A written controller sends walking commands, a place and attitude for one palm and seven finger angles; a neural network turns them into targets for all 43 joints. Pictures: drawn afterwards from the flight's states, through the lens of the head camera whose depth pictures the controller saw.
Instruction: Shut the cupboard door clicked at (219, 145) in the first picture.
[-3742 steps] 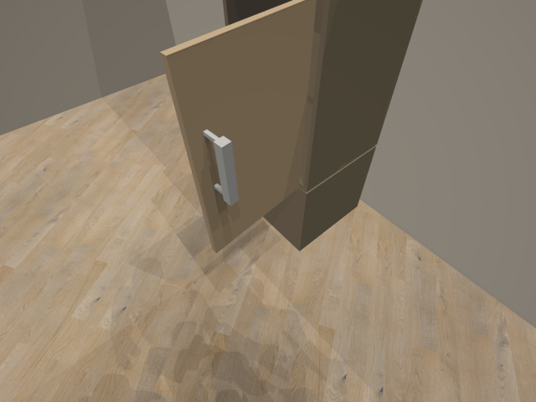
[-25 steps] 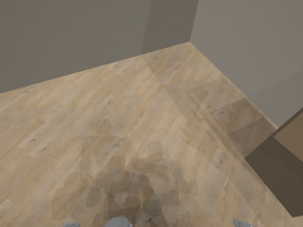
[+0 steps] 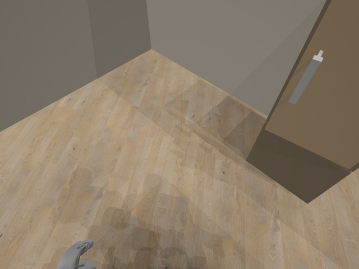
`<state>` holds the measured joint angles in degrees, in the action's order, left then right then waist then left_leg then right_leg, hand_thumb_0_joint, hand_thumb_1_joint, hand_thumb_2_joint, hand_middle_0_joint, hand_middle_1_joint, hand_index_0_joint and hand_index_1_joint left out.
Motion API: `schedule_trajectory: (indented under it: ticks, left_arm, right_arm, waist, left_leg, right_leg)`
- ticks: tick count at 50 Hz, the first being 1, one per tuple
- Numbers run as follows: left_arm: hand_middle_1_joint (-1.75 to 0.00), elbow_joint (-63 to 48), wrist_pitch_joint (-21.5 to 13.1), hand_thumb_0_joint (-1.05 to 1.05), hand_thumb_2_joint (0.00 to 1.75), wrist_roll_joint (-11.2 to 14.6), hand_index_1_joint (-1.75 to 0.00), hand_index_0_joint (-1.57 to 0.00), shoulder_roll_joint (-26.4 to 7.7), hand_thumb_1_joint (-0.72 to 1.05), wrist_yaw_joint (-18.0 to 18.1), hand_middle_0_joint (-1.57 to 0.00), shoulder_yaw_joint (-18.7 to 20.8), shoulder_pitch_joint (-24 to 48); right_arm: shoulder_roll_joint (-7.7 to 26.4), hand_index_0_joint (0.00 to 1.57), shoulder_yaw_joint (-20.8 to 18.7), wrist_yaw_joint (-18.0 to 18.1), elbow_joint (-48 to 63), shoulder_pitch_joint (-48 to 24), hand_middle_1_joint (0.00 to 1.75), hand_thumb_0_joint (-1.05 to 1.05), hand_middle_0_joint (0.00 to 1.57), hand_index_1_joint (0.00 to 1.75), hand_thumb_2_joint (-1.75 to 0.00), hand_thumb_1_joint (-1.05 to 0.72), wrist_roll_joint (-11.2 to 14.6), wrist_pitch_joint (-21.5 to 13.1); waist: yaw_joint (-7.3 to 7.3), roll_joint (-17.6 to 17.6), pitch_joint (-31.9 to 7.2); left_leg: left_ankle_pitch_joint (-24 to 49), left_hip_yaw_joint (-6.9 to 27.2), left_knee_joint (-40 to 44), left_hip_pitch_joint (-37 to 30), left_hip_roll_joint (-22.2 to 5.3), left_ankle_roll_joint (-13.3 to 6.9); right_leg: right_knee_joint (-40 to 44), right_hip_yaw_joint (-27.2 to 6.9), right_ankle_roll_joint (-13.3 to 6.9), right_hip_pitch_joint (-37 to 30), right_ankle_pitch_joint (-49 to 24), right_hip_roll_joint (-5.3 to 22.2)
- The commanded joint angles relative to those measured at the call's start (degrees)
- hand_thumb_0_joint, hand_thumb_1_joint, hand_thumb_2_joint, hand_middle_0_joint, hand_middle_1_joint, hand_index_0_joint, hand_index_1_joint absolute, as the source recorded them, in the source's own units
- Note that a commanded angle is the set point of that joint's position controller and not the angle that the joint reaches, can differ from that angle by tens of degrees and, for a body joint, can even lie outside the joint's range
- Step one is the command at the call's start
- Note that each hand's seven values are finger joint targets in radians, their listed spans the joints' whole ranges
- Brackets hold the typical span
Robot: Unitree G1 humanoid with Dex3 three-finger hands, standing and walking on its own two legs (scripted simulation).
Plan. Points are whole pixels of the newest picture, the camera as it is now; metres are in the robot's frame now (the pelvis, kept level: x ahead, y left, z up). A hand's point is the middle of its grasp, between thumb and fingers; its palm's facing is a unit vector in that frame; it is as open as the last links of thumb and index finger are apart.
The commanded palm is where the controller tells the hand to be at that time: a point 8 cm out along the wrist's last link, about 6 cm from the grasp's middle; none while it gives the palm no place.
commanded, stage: turn to face it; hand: left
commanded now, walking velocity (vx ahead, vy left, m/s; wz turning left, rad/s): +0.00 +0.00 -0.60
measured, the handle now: (305, 78) +0.69 -0.39 +0.01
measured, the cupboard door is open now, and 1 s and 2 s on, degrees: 8 8 8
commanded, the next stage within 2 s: take the last steps up to it in 0.90 s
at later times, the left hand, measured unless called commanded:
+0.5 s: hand (102, 256) +0.17 +0.21 -0.16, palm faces -0.24 -0.95 -0.18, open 7.3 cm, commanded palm none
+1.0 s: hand (138, 243) +0.20 +0.12 -0.15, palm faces -0.45 -0.87 -0.21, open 7.3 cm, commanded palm none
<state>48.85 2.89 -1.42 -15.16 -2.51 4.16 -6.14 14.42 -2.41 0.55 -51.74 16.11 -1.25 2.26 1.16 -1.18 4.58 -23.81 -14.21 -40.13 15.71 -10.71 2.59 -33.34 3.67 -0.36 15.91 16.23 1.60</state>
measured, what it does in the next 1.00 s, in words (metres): steps on the spot, turning right: left foot, then right foot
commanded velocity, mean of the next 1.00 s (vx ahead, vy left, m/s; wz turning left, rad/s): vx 0.01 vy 0.00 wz -0.43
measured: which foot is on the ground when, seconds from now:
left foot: up 0.00-0.30, down 0.32-0.72, up 0.74-1.00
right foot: down 0.00-0.32, up 0.34-0.70, down 0.72-1.00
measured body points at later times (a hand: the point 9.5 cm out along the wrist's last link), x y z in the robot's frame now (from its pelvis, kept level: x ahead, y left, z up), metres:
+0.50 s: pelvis +0.03 +0.03 +0.02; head +0.09 +0.05 +0.46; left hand +0.18 +0.26 -0.14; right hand +0.04 -0.24 -0.11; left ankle +0.05 +0.13 -0.72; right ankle -0.05 -0.10 -0.64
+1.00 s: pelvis +0.04 -0.01 +0.01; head +0.07 -0.02 +0.46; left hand +0.22 +0.17 -0.13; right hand -0.03 -0.26 -0.13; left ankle +0.10 +0.10 -0.69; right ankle -0.03 -0.11 -0.72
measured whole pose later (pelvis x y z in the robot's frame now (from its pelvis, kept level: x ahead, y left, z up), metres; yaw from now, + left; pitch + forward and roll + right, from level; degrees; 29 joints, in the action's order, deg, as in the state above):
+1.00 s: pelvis +0.04 -0.01 +0.01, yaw -28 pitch +1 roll +0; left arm 53.9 2.0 -1.6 -10.4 0.0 2.3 -10.8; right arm 13.1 -2.1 0.9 -53.9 12.4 -0.7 3.1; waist 0.8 -0.7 2.6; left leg -23.9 -2.7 -48.9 24.2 -3.3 3.8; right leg -28.8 -0.4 -0.8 13.0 16.9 -0.6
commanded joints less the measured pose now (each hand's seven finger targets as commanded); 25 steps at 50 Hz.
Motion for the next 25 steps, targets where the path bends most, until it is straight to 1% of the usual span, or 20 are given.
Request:
schedule_trajectory:
  ticks: [1, 2, 3, 4, 5, 7, 9, 11, 12, 14, 15, 16, 17, 18, 19, 20, 21, 22, 23, 25]
  left_arm:
    - [-0.3, -0.6, -1.61, 0.0, 0.9, 0.37, -0.3, -0.2, -14.23, 0.9, 2.83, -0.2, 3.22, -10.11]
    - [-0.3, -1.29, -1.56, 0.0, 0.9, 0.37, -0.3, -0.2, -12.62, 0.9, 3.14, -0.2, 2.85, -6.76]
    - [-0.3, -2.29, -1.3, 0.0, 0.9, 0.41, -0.3, -0.2, -10.33, 0.9, 3.38, -0.2, 2.4, -3.52]
    - [-0.3, -2.86, -1.4, 0.0, 0.9, 0.29, -0.3, -0.2, -9.36, 0.9, 3.27, -0.2, 1.91, -1.81]
    - [-0.3, -3.15, -1.61, 0.0, 0.9, 0.23, -0.3, -0.2, -9.17, 0.9, 3.14, -0.2, 1.77, -1.48]
    - [-0.3, -3.0, -1.65, 0.0, 0.9, 0.05, -0.3, -0.2, -9.7, 0.9, 2.96, -0.2, 1.93, -2.0]
    - [-0.3, -2.68, -1.52, 0.0, 0.9, -0.18, -0.3, -0.2, -10.4, 0.9, 2.75, -0.2, 2.26, -2.52]
    - [-0.3, -2.66, -1.27, 0.0, 0.9, -0.17, -0.3, -0.2, -10.75, 0.9, 2.59, -0.2, 2.53, -2.42]
    - [-0.3, -2.69, -1.16, 0.0, 0.9, -0.11, -0.3, -0.2, -10.76, 0.9, 2.53, -0.2, 2.59, -2.19]
    - [-0.3, -3.0, -0.8, 0.0, 0.9, 0.33, -0.3, -0.2, -9.98, 0.9, 2.46, -0.2, 2.58, -0.23]
    - [-0.3, -3.47, -0.5, 0.0, 0.9, 0.77, -0.3, -0.2, -7.75, 0.9, 2.35, -0.2, 2.2, -0.17]
    - [-0.3, -4.47, -0.15, 0.0, 0.9, 1.26, -0.3, -0.2, -4.06, 0.9, 1.81, -0.2, 1.48, -2.64]
    - [-0.3, -4.92, -0.34, 0.0, 0.9, 0.75, -0.3, -0.2, -4.0, 0.9, 1.64, -0.2, 1.38, -2.86]
    - [-0.3, -4.43, 0.01, 0.0, 0.9, 0.1, -0.3, -0.2, -5.34, 0.9, 1.72, -0.2, 1.53, -1.68]
    - [-0.3, -3.68, -0.15, 0.0, 0.9, -0.05, -0.3, -0.2, -5.79, 0.9, 1.13, -0.2, 2.2, -0.83]
    - [-0.3, -3.15, -0.18, 0.0, 0.9, 0.16, -0.3, -0.2, -5.07, 0.9, 0.66, -0.2, 2.22, -1.36]
    - [-0.3, -2.75, 0.06, 0.0, 0.9, 0.31, -0.3, -0.2, -4.18, 0.9, 0.46, -0.2, 2.01, -1.46]
    - [-0.3, -2.62, 0.18, 0.0, 0.9, 0.41, -0.3, -0.2, -3.4, 0.9, 0.32, -0.2, 1.79, -1.42]
    - [-0.3, -2.55, 0.2, 0.0, 0.9, 0.46, -0.3, -0.2, -3.1, 0.9, 0.2, -0.2, 1.59, -0.64]
    - [-0.3, -2.84, 0.46, 0.0, 0.9, 0.55, -0.3, -0.2, -2.35, 0.9, 0.21, -0.2, 1.31, 0.01]
  right_arm:
    - [5.54, 0.2, -1.63, 1.12, 7.97, -7.16, 0.3, 0.0, 0.2, 0.3, -0.9, -0.9, 0.72, -0.26]
    - [6.07, 0.2, -1.64, 1.2, 7.28, -6.99, 0.3, 0.0, 0.2, 0.3, -0.9, -0.9, 0.56, -0.36]
    - [6.91, 0.2, -1.77, 1.06, 6.39, -6.5, 0.3, 0.0, 0.2, 0.3, -0.9, -0.9, 0.4, -0.51]
    - [6.45, 0.2, -1.62, 0.75, 5.65, -5.42, 0.3, 0.0, 0.2, 0.3, -0.9, -0.9, 0.3, -0.62]
    - [5.86, 0.2, -1.48, 0.59, 5.08, -4.38, 0.3, 0.0, 0.2, 0.3, -0.9, -0.9, 0.3, -0.52]
    - [5.02, 0.2, -1.3, 0.55, 5.07, -4.0, 0.3, 0.0, 0.2, 0.3, -0.9, -0.9, 0.43, -0.44]
    - [4.42, 0.2, -1.26, 0.5, 5.65, -4.57, 0.3, 0.0, 0.2, 0.3, -0.9, -0.9, 0.55, -0.62]
    - [4.25, 0.2, -1.27, 0.61, 6.03, -4.52, 0.3, 0.0, 0.2, 0.3, -0.9, -0.9, 0.73, -0.87]
    - [4.36, 0.2, -1.3, 0.74, 6.08, -3.69, 0.3, 0.0, 0.2, 0.3, -0.9, -0.9, 0.8, -0.99]
    - [4.86, 0.2, -1.35, 1.06, 5.02, 0.68, 0.3, 0.0, 0.2, 0.3, -0.9, -0.9, 0.85, -1.54]
    - [7.05, 0.2, -1.66, 1.28, 4.48, 2.5, 0.3, 0.0, 0.2, 0.3, -0.9, -0.9, 0.6, -2.24]
    - [12.91, 0.2, -2.63, 1.39, 4.76, 3.26, 0.3, 0.0, 0.2, 0.3, -0.9, -0.9, -0.32, -2.61]
    - [14.64, 0.2, -2.75, 1.47, 5.46, 3.77, 0.3, 0.0, 0.2, 0.3, -0.9, -0.9, -0.51, -2.34]
    - [13.32, 0.2, -2.26, 1.77, 5.5, 1.86, 0.3, 0.0, 0.2, 0.3, -0.9, -0.9, -0.67, -2.51]
    - [11.23, 0.2, -1.84, 1.89, 6.29, 0.09, 0.3, 0.0, 0.2, 0.3, -0.9, -0.9, -0.76, -2.64]
    - [10.32, 0.2, -1.49, 2.0, 6.79, -2.11, 0.3, 0.0, 0.2, 0.3, -0.9, -0.9, -0.8, -2.7]
    - [9.61, 0.2, -1.35, 2.07, 6.81, -2.79, 0.3, 0.0, 0.2, 0.3, -0.9, -0.9, -0.8, -2.67]
    - [9.07, 0.2, -1.31, 2.14, 6.41, -2.13, 0.3, 0.0, 0.2, 0.3, -0.9, -0.9, -0.74, -2.67]
    - [8.84, 0.2, -1.28, 2.23, 5.87, -1.2, 0.3, 0.0, 0.2, 0.3, -0.9, -0.9, -0.58, -2.67]
    - [9.23, 0.2, -1.73, 2.06, 4.74, 0.46, 0.3, 0.0, 0.2, 0.3, -0.9, -0.9, -0.59, -2.47]
  waist:
    - [-5.13, 15.23, -7.36]
    - [-3.84, 18.16, -6.18]
    - [-2.5, 16.04, -5.86]
    - [-1.25, 13.57, -6.61]
    - [-0.7, 11.5, -7.27]
    - [-0.73, 10.32, -7.43]
    - [-1.17, 8.8, -7.24]
    - [-1.33, 10.65, -7.11]
    - [-0.9, 11.06, -7.4]
    - [1.45, 10.26, -8.16]
    - [2.15, 4.69, -9.24]
    - [1.72, -11.84, -9.88]
    - [1.99, -16.57, -9.39]
    - [1.71, -16.68, -8.43]
    - [0.78, -11.52, -5.87]
    - [-0.49, -9.01, -5.25]
    - [-0.62, -7.91, -5.13]
    - [-0.41, -8.66, -6.41]
    - [0.14, -8.32, -6.61]
    - [0.77, -8.42, -8.11]
  left_leg:
    - [-11.72, 13.06, -27.7, 22.39, 4.33, 1.62]
    - [-8.61, 14.54, -29.08, 24.01, 3.73, 1.8]
    - [-4.48, 14.76, -27.96, 21.95, 2.71, 2.05]
    - [-2.2, 13.7, -25.79, 19.12, 3.12, 2.48]
    - [-1.17, 12.82, -23.55, 16.86, 3.83, 2.73]
    - [-0.76, 11.92, -17.91, 14.09, 5.26, 2.86]
    - [-0.79, 11.34, -11.82, 11.98, 6.67, 2.69]
    - [-0.61, 10.99, -5.9, 9.28, 7.81, 2.32]
    - [0.61, 10.89, -2.58, 7.45, 8.5, 2.13]
    - [8.63, 10.92, 9.09, -1.19, 8.9, 1.7]
    - [11.69, 14.71, 17.76, -8.06, 5.1, 0.37]
    - [17.36, 28.96, 21.52, -13.82, -8.45, -5.0]
    - [19.07, 34.6, 23.94, -10.54, -17.33, -10.64]
    - [20.24, 34.19, 24.05, -7.37, -17.22, -11.95]
    - [23.5, 29.94, 23.39, -4.71, -14.23, -11.37]
    - [28.98, 24.38, 21.55, -6.41, -11.76, -10.73]
    - [33.38, 19.79, 20.32, -7.88, -10.24, -10.11]
    - [37.68, 16.91, 18.96, -10.32, -9.21, -9.93]
    - [40.79, 15.19, 18.15, -11.54, -8.84, -9.86]
    - [41.31, 13.23, 17.45, -13.96, -9.34, -10.21]
  right_leg:
    - [14.09, -26.38, -13.07, -13.95, -28.38, 19.82]
    - [14.47, -25.19, -12.26, -12.82, -24.01, 17.71]
    - [13.37, -20.82, -11.26, -10.94, -23.31, 15.1]
    - [11.96, -16.86, -10.2, -9.37, -26.07, 12.78]
    - [11.37, -15.4, -9.83, -8.15, -27.67, 11.82]
    - [11.24, -16.12, -10.13, -6.57, -26.55, 11.41]
    - [10.94, -18.37, -10.3, -5.77, -24.5, 10.85]
    - [10.21, -20.17, -9.95, -4.56, -23.56, 10.4]
    - [9.5, -21.03, -9.42, -4.1, -23.57, 9.88]
    - [6.07, -20.84, -6.3, 0.41, -19.54, 7.76]
    - [1.45, -18.14, -3.31, 5.31, -14.11, 3.86]
    - [-9.76, -10.44, 0.44, 14.65, 4.71, -4.5]
    - [-22.99, -5.55, 1.57, 16.03, 20.26, -4.38]
    - [-31.18, -7.81, 1.9, 16.66, 19.4, -2.28]
    - [-35.18, -7.3, 2.33, 16.65, 15.94, -1.21]
    - [-35.92, -6.21, 2.9, 17.42, 13.22, -0.45]
    - [-35.1, -5.24, 3.41, 17.34, 11.63, 0.01]
    - [-33.03, -4.32, 3.73, 16.93, 11.11, 0.12]
    - [-30.92, -3.23, 3.7, 16.15, 10.93, 0.18]
    - [-25.88, -2.09, 3.67, 14.65, 10.95, 0.15]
